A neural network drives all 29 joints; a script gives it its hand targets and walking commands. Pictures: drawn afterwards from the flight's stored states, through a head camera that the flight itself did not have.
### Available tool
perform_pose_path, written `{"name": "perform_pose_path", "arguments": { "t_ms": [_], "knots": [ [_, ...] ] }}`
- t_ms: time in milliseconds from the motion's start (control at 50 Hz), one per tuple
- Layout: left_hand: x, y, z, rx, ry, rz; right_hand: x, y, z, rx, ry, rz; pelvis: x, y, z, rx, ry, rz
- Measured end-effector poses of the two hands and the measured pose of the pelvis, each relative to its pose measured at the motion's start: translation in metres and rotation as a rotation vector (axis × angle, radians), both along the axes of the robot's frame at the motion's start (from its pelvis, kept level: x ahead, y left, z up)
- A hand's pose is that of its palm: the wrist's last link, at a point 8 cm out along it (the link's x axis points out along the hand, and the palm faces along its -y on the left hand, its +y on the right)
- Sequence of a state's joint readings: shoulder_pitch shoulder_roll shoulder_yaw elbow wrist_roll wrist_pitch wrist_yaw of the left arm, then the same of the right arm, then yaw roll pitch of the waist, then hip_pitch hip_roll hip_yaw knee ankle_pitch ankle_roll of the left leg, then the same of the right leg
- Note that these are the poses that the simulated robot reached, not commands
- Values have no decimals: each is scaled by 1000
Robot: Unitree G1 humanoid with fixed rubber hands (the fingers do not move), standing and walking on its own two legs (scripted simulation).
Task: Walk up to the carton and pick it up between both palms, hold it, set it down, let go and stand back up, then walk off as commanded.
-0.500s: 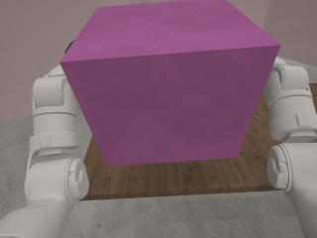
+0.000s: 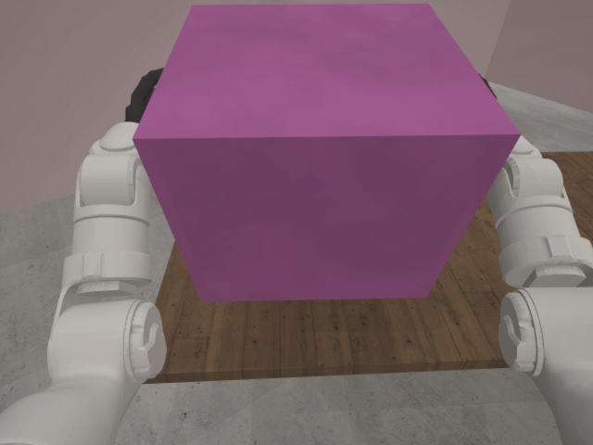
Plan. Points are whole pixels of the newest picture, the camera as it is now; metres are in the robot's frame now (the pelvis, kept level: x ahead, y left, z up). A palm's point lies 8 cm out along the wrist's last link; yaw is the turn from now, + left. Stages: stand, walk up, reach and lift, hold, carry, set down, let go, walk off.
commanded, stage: set down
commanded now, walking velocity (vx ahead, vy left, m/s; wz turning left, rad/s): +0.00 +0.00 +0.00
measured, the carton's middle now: (312, 155) +0.42 -0.03 +0.24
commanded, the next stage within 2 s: none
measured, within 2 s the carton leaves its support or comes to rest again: neither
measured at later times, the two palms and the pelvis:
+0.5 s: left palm (146, 162) +0.40 +0.18 +0.25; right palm (469, 153) +0.39 -0.23 +0.26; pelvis +0.00 +0.00 +0.00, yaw +0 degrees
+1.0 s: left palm (160, 171) +0.43 +0.18 +0.22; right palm (455, 176) +0.41 -0.23 +0.22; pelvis +0.01 +0.01 +0.00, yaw +0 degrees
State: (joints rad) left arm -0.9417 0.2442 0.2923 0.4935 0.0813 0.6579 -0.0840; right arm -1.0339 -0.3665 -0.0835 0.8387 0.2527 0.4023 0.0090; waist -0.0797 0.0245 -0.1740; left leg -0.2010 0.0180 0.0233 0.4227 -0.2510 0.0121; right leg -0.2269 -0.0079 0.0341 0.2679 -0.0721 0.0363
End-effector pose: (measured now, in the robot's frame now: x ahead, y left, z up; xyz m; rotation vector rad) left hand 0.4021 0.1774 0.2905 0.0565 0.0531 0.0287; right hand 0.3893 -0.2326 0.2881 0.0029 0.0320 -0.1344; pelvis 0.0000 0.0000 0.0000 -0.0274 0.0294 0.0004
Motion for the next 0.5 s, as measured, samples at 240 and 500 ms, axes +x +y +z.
{"name": "perform_pose_path", "arguments": {
  "t_ms": [240, 500],
  "knots": [
    [-1, 4, -27, 48, 3, 12, 2, 5, -22, 8, -1, 3, 7, 3, 0, -4, -7, 0],
    [-3, 6, -39, -12, 22, 9, -3, 6, -25, -75, 13, 5, 2, 3, 0, -3, -19, 1]
  ]
}}
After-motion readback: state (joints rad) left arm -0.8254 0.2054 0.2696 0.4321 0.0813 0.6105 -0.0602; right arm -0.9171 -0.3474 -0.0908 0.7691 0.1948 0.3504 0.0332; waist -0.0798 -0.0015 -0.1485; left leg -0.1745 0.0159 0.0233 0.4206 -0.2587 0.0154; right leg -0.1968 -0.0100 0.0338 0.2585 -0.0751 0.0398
